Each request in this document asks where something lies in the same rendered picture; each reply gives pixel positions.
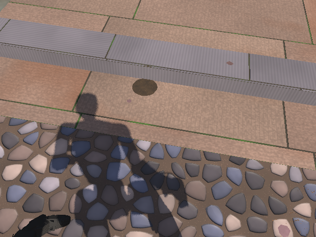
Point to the left robot hand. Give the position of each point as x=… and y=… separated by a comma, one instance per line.
x=43, y=224

